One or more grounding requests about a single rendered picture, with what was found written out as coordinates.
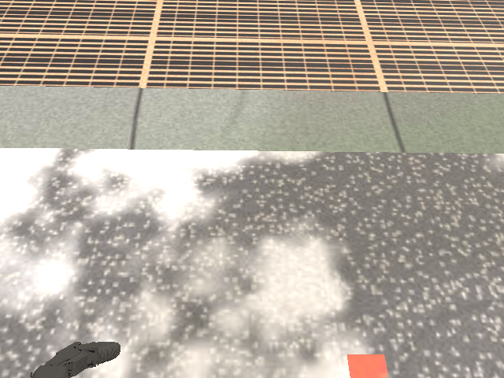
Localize robot left hand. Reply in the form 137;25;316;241
30;342;120;378

